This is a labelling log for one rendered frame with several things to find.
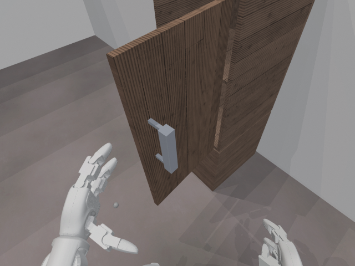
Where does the robot left forearm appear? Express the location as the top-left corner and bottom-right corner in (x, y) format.
(41, 236), (90, 266)

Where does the cupboard door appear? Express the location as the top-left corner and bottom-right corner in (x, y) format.
(106, 0), (233, 206)

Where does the handle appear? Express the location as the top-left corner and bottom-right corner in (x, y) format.
(148, 118), (178, 174)

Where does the robot right hand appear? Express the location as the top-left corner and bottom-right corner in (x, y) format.
(258, 219), (303, 266)

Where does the robot left hand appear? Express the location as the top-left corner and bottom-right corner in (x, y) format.
(59, 143), (138, 254)

